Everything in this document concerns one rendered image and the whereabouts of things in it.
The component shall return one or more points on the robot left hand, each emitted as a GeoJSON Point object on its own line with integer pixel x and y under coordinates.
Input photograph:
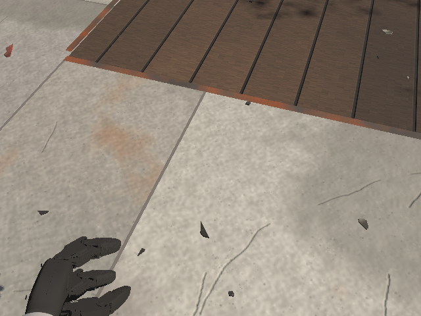
{"type": "Point", "coordinates": [57, 285]}

